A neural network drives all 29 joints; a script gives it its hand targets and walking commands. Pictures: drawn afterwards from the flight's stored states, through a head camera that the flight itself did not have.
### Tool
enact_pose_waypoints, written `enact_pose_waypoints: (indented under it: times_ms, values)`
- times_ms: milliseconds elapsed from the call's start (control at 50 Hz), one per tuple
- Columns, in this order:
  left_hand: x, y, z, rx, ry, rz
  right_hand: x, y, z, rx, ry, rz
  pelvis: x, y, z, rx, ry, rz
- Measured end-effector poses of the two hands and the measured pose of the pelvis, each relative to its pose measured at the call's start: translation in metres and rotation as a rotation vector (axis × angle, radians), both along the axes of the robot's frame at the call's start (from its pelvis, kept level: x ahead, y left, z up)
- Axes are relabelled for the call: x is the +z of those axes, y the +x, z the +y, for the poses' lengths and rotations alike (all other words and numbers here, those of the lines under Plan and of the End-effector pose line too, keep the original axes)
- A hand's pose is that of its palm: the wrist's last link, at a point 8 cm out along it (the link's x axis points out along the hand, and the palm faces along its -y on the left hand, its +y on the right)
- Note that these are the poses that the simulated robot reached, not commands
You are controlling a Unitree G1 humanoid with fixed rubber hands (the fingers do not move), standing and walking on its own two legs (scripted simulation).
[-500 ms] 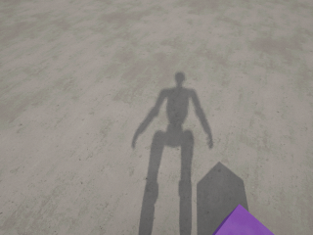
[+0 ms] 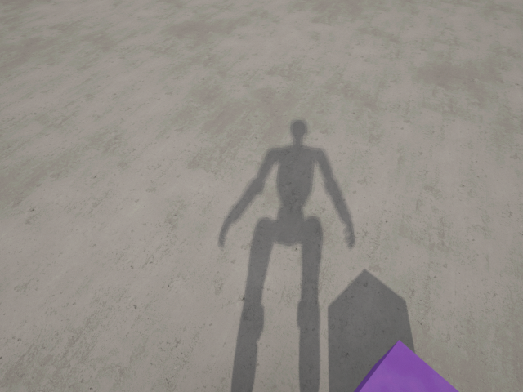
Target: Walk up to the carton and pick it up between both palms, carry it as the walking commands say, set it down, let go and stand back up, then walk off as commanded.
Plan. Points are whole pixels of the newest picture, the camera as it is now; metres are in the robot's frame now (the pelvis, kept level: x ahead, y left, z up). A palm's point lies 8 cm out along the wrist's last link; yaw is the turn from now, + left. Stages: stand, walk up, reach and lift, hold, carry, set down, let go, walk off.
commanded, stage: stand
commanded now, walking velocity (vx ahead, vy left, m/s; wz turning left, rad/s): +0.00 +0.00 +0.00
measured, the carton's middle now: out of the picture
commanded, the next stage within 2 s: walk off in 0.28 s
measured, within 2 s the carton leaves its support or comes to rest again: neither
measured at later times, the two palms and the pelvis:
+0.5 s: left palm out of the picture +0.08 +0.30 -0.11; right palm out of the picture +0.07 -0.30 -0.12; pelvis +0.00 +0.00 +0.00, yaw +0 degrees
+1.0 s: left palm out of the picture +0.02 +0.22 -0.14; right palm out of the picture +0.03 -0.28 -0.15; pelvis +0.01 -0.03 +0.00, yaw +0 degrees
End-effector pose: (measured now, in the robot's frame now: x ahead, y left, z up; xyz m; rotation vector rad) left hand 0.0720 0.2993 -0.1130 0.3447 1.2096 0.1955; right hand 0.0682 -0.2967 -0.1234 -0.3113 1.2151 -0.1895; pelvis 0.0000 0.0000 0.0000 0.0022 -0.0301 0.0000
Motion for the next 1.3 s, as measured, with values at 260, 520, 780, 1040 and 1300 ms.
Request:
enact_pose_waypoints:
  times_ms: [260, 520, 780, 1040, 1300]
  values:
    - [0.000, 0.001, -0.001, 0.000, 0.001, 0.001, 0.000, 0.001, -0.001, -0.001, -0.001, 0.000, 0.000, 0.001, -0.001, -0.001, 0.000, 0.000]
    - [-0.002, 0.003, -0.002, 0.010, 0.000, 0.010, 0.001, 0.004, 0.001, -0.002, 0.005, -0.006, 0.000, 0.003, -0.001, -0.002, 0.000, 0.002]
    - [-0.020, -0.040, -0.045, 0.064, -0.046, 0.149, -0.017, -0.015, 0.009, -0.019, 0.066, 0.052, -0.005, 0.002, -0.022, 0.009, -0.012, 0.019]
    - [-0.027, -0.057, -0.084, 0.095, -0.114, 0.165, -0.024, -0.043, 0.022, -0.050, 0.115, 0.126, -0.002, 0.007, -0.032, 0.007, -0.014, 0.015]
    - [-0.029, -0.059, -0.093, 0.115, -0.132, 0.169, -0.030, -0.071, 0.038, -0.090, 0.142, 0.200, -0.003, 0.013, -0.030, 0.008, -0.010, 0.014]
